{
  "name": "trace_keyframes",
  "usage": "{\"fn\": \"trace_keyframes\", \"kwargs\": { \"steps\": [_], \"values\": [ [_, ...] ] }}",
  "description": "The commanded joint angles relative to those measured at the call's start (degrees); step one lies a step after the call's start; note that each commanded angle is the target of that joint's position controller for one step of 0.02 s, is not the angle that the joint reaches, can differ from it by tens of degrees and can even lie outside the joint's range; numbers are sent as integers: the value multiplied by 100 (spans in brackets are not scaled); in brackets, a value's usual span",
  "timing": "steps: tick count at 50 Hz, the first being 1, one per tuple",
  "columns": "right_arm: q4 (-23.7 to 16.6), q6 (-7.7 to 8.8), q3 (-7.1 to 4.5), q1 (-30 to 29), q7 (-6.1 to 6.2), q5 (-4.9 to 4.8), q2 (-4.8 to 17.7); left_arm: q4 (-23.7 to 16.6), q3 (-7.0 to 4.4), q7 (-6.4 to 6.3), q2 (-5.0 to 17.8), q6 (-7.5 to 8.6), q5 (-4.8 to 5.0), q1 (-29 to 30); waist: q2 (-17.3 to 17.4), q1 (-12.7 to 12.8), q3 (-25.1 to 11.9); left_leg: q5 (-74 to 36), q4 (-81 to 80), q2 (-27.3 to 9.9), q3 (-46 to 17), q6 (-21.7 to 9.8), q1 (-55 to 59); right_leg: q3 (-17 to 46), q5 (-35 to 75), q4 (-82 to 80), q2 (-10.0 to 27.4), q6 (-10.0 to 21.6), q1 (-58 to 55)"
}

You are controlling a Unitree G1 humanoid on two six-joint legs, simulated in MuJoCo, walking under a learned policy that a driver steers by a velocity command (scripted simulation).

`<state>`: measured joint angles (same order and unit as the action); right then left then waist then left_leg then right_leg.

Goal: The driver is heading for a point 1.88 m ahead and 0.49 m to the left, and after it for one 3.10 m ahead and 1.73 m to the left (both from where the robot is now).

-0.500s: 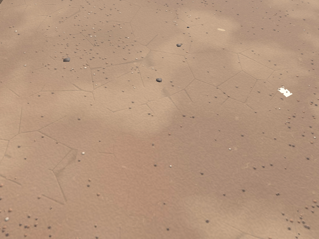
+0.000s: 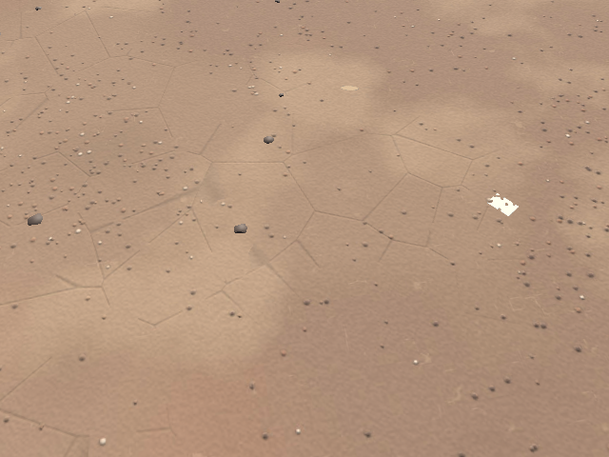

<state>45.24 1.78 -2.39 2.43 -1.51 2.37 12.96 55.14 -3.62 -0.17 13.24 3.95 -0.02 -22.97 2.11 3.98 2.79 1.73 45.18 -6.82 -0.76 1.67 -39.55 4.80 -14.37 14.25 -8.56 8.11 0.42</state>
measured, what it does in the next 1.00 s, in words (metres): walks ahead, turning left: left foot, then right foot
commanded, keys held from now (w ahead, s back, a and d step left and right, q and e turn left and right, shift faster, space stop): q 0.76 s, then no key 0.24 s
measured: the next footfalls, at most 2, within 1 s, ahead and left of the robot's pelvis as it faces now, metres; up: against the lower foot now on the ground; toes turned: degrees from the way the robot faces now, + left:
left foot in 0.14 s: +0.28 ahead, +0.11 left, +0.00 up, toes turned +3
right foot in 0.74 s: +0.27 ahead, -0.07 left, +0.00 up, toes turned +25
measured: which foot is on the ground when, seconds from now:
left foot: up 0.00-0.12, down 0.14-0.74, up 0.76-1.00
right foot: down 0.00-0.14, up 0.16-0.72, down 0.74-1.00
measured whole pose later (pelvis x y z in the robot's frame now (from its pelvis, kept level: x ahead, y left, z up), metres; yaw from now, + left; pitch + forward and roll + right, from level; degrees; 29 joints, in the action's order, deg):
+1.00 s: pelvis +0.20 -0.01 +0.00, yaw +25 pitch +1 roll +2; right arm 46.4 -4.3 -4.7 11.7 -0.8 0.9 17.7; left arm 44.1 -1.1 -2.1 13.5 0.8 -1.1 -13.7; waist 2.9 0.6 2.1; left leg 24.0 55.3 5.1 -7.4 3.0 -23.2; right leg -0.5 -12.8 22.8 -0.6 3.1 10.6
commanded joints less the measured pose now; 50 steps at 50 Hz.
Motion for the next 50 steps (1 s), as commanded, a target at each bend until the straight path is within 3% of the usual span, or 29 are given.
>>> {"fn": "trace_keyframes", "kwargs": {
  "steps": [1, 3, 4, 6, 7, 8, 9, 10, 11, 12, 14, 16, 18, 23, 25, 31, 33, 35, 36, 37, 38, 39, 40, 41, 43, 47, 50],
  "values": [
    [-478, 103, 34, -631, -33, -42, 210, -74, -63, -71, 597, 41, -37, -595, -562, 163, 103, -403, -776, 406, 530, -141, 160, 481, 4178, 6, 1327, 141, -218],
    [-471, 181, 69, -621, -16, -83, 199, -26, -22, -104, 604, 50, -94, -634, -675, 167, 45, -411, -1226, 653, 682, -331, 744, 304, 4938, 214, 1369, -5, -314],
    [-390, 217, 41, -347, 7, -84, 306, -24, -17, -123, 665, 77, -120, -546, -779, 13, -63, -269, -1355, 777, 664, -463, 1123, 289, 5440, 450, 1429, -99, -401],
    [52, 309, -75, 928, 85, -89, 631, -61, -46, -175, 830, 128, -165, -201, -908, -599, -505, -115, -1715, 984, 532, -713, 2102, 229, 6195, 1541, 1491, -256, -646],
    [333, 391, -100, 1731, 127, -62, 673, -100, -63, -169, 897, 141, -113, 24, -741, -1039, -782, -1015, -2356, 832, 407, -819, 2984, 24, 5607, 2537, 1312, -311, -408],
    [520, 426, -166, 2437, 174, 37, 1011, -281, -4, -167, 703, 180, -34, -6, -160, -1162, -1427, -3362, -1768, -196, -514, -1046, 4416, -186, 3195, 4051, 954, -383, 634],
    [551, 377, -267, 2346, 87, -6, 1410, -103, 75, -156, 123, 98, 253, -1320, 1332, -502, -2361, -6318, -1286, -1900, -2634, -2410, 6088, -428, -2136, 6236, 66, -744, 2365],
    [399, 270, -255, 2060, 27, -277, 1100, -20, -3, -169, 700, 33, 3, -1077, 271, -549, -2510, -5593, -1834, -1564, -2918, -2411, 5576, -46, -1592, 6452, 309, -658, 2483],
    [210, 230, -211, 1336, 34, -310, 909, -268, -20, -157, 718, 8, -102, -262, 84, -475, -1538, -4527, -2123, -1250, -2330, -2276, 4701, -30, -1176, 6455, 501, -689, 2837],
    [146, 181, -140, 995, 50, -273, 644, -381, -3, -132, 663, -8, -184, 121, -208, -395, -1000, -3796, -2402, -930, -1957, -2070, 4023, -71, -952, 6167, 685, -689, 2957],
    [252, 120, -123, 1131, 116, -281, 604, -515, 2, -71, 566, -179, -247, 238, -95, -238, -636, -3274, -2724, -516, -1513, -1797, 3153, -120, -750, 5661, 862, -766, 2680],
    [269, 94, -169, 1218, 105, -217, 732, -538, 32, -85, 406, -337, -214, 110, 27, -133, -710, -2955, -2798, -325, -1352, -1687, 2710, -208, -762, 5334, 815, -856, 2379],
    [204, 41, -234, 1208, 106, -167, 902, -616, 36, -108, 390, -432, -200, 217, 144, -124, -767, -2193, -2886, -209, -1341, -1647, 2414, -265, -701, 5050, 812, -932, 2377],
    [64, -171, -338, 1375, 141, -146, 1023, -922, 1, -160, 526, -575, -195, 1026, 435, -414, -578, 1076, -3246, -18, -1976, -1414, 2292, -183, -458, 4284, 868, -1052, 2841],
    [27, -231, -377, 1464, 161, -143, 1062, -1023, 3, -177, 542, -579, -165, 1263, 487, -526, -489, 1688, -3300, -38, -2286, -1379, 2441, -123, -482, 3997, 849, -1071, 2986],
    [-105, -343, -458, 1465, 162, -78, 1110, -1229, 66, -244, 521, -461, -32, 1445, 548, -642, -496, 1281, -3029, -15, -2809, -1355, 2701, -60, -888, 3002, 582, -925, 2547],
    [-166, -380, -472, 1342, 134, -76, 1117, -1247, 80, -270, 547, -399, 27, 1228, 612, -555, -540, 792, -2921, 16, -3004, -1292, 2672, -56, -1012, 2420, 452, -811, 2099],
    [-244, -418, -477, 1105, 110, -131, 1104, -1181, 84, -314, 564, -333, 59, 749, 573, -279, -554, 812, -2773, 213, -3029, -1030, 2384, -110, -588, 1213, 383, -681, 1254],
    [-301, -416, -455, 1033, 121, -195, 1020, -1145, 45, -357, 710, -296, 20, 528, 412, -169, -526, 1419, -2594, 487, -2854, -730, 1970, 43, -231, 357, 622, -599, 640],
    [-343, -405, -371, 1336, 138, -248, 653, -1260, -52, -409, 1190, -292, -61, 711, -593, -441, -566, 2615, -1584, 1079, -2122, -373, 1434, 1216, -810, -336, 1793, -328, 239],
    [-414, -364, -394, 1388, 188, -251, 658, -1562, -99, -393, 1585, -325, -132, 1322, -1434, -533, -331, 3108, -164, 1926, -742, -186, 507, 2617, -311, -564, 3060, 219, 499],
    [-355, -345, -489, 1207, 192, -35, 1145, -1496, -78, -341, 1341, -341, -207, 1291, -818, -527, -211, 2924, 853, 1384, -693, -114, 788, 2191, 923, -230, 3060, 539, 1128],
    [-269, -352, -504, 1336, 157, -39, 1111, -1533, 26, -295, 954, -320, -150, 1439, -570, -699, -254, 2638, 1298, 1358, -727, -119, 1061, 1617, 1660, -9, 2662, 462, 1261],
    [-170, -392, -480, 1499, 130, -41, 1012, -1547, 67, -249, 796, -302, -121, 1563, -572, -793, -242, 2354, 1678, 1368, -687, -88, 1125, 1033, 2126, 136, 2271, 296, 1250],
    [-90, -470, -440, 1613, 70, -61, 940, -1591, 87, -239, 763, -285, -121, 1457, -1001, -714, -377, 2211, 2164, 1402, -571, 6, 981, 526, 2985, 347, 1958, 238, 880],
    [-215, -546, -313, 1058, 60, -143, 782, -1377, 57, -207, 840, -264, -109, 786, -990, -353, -428, 2214, 1432, 1314, -601, 165, 788, 468, 3704, 583, 2028, 348, 38],
    [-176, -589, -208, 923, 85, -185, 664, -1280, 57, -186, 883, -253, -110, 728, -1125, -296, -501, 2355, 361, 1185, -460, 165, 1363, 436, 3574, 656, 2027, 325, -20]
  ]
}}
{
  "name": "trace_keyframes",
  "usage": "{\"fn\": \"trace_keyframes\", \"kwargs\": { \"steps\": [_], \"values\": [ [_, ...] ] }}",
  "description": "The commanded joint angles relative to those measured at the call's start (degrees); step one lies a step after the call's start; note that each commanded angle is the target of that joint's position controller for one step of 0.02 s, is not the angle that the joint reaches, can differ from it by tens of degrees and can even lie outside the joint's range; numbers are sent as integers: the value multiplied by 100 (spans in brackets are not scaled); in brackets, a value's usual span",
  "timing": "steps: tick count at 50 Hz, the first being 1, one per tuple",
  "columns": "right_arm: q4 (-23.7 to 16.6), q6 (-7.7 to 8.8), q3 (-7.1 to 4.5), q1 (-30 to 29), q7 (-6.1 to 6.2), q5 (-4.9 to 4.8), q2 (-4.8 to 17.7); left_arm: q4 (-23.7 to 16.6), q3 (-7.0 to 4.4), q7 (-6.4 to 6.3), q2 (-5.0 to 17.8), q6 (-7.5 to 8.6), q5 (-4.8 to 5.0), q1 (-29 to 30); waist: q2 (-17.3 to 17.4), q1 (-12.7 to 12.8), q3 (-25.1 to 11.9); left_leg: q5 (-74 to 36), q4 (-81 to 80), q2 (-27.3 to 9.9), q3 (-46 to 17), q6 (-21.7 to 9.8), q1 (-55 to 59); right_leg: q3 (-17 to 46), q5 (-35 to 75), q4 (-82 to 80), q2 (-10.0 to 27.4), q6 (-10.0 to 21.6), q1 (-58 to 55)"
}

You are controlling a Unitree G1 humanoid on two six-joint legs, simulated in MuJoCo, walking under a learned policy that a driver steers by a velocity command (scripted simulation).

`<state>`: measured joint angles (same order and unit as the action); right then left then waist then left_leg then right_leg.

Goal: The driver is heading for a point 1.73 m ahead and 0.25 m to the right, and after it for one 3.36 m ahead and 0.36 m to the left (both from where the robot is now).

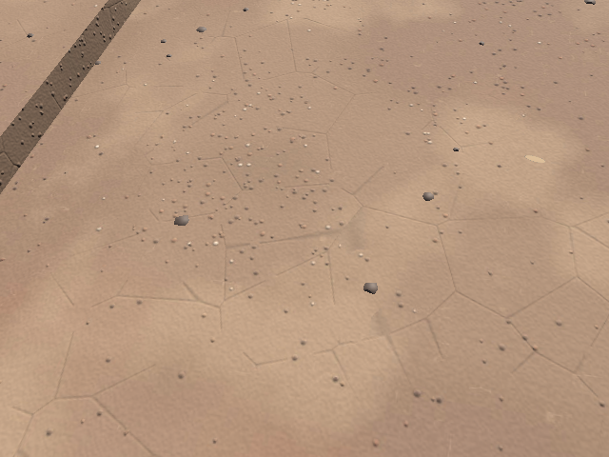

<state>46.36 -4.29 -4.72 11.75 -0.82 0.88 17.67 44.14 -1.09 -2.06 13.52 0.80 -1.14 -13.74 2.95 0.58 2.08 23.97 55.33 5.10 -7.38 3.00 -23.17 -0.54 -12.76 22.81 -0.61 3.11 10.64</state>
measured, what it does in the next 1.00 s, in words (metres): steps on the spot: left foot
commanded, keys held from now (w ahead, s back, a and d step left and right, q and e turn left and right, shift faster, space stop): no key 1.00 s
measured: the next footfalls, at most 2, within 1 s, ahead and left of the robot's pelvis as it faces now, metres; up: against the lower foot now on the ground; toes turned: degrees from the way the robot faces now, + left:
left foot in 0.16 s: +0.00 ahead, +0.12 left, +0.00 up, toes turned -2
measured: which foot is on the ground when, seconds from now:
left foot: up 0.00-0.14, down 0.16-1.00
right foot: down 0.00-1.00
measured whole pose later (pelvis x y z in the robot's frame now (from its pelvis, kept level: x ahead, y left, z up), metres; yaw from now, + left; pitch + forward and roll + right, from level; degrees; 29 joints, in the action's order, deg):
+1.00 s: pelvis -0.01 +0.03 +0.00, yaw +0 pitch -2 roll +0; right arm 64.1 0.5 1.6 16.4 2.2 0.4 10.3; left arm 65.9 0.5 -1.9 10.0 -0.3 -0.5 -15.4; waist -0.2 0.3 1.7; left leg 13.4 20.9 3.4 -1.9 -2.7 -5.9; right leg -0.3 -11.4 21.7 0.2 -0.1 8.9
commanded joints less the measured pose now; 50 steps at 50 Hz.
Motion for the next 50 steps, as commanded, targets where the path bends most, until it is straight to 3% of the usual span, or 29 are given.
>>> {"fn": "trace_keyframes", "kwargs": {
  "steps": [1, 4, 6, 7, 8, 9, 10, 11, 13, 15, 18, 24, 36, 50],
  "values": [
    [-274, 11, 63, -48, 32, -53, 158, -162, -198, 21, 880, 56, -5, -169, -1255, 55, -442, 215, -1039, -62, 352, -2, 43, 930, 3349, -175, 1215, 823, -921],
    [-224, 26, 126, -108, 113, -123, 162, -39, -228, 76, 985, 4, -26, -242, -1397, 110, -426, 167, -2043, -102, 709, -144, 713, 1009, 3509, -37, 1219, 855, -711],
    [-73, 96, 179, 145, 165, -118, 87, 52, -234, 79, 984, -45, 20, -177, -1216, -114, -400, -946, -3501, -176, 789, -293, 1376, 976, 3346, 181, 1131, 655, -514],
    [-12, 165, 185, 206, 204, -62, 171, 85, -215, 72, 916, -37, 32, -216, -1032, -146, -440, -1764, -4094, -410, 494, -380, 2002, 998, 2875, 227, 1104, 413, -136],
    [-6, 255, 165, 252, 257, 47, 439, 25, -152, 92, 718, 11, 53, -289, -536, -60, -690, -2272, -4076, -1081, -195, -502, 2752, 862, 1965, 390, 943, 136, 413],
    [-18, 301, 151, -111, 260, 25, 711, -4, -65, 104, 388, 24, 114, -436, 384, 265, -479, -3659, -3732, -1761, -781, -879, 2358, 363, 280, 161, 358, -61, 598],
    [24, 337, 244, -225, 215, -30, 364, 193, -51, 57, 446, -38, 51, -394, 322, 131, -406, -3506, -3635, -1824, -645, -1054, 1793, 308, -189, -113, 378, -115, -39],
    [30, 374, 295, -370, 190, -27, 230, 264, -85, 47, 552, -65, 24, -280, 353, 126, -208, -2904, -3668, -1525, -500, -909, 1638, 387, 116, -226, 338, -120, -133],
    [189, 400, 312, -218, 234, -23, 267, 372, -153, 91, 757, -68, 25, -110, 381, -10, -46, -2395, -3764, -1167, -310, -692, 1505, 438, 777, -241, 393, -109, -283],
    [394, 431, 321, -32, 261, -62, 276, 558, -119, 117, 644, -54, 42, -257, 234, 12, -61, -2308, -3801, -1085, -225, -654, 1540, 463, 952, -326, 477, -116, -376],
    [560, 449, 354, -15, 258, -56, 215, 836, -91, 94, 551, -64, 39, -297, -62, 15, 55, -2014, -3857, -1068, -222, -671, 1453, 470, 821, -419, 484, -153, -385],
    [892, 492, 398, 45, 269, -52, 192, 1256, -62, 76, 488, -86, 43, -277, -219, 35, 118, -1689, -3999, -1021, -228, -684, 1261, 486, 756, -453, 528, -167, -503],
    [1425, 508, 502, 453, 294, -46, 7, 1828, 26, 35, 345, -92, 58, -333, -259, 12, 142, -1671, -3997, -944, -144, -682, 1225, 486, 700, -414, 572, -154, -440],
    [1729, 510, 549, 803, 324, -44, -230, 2145, 98, -10, 129, -82, 64, -495, -291, -21, 206, -1829, -3870, -907, -59, -678, 1258, 483, 717, -354, 574, -147, -279]
  ]
}}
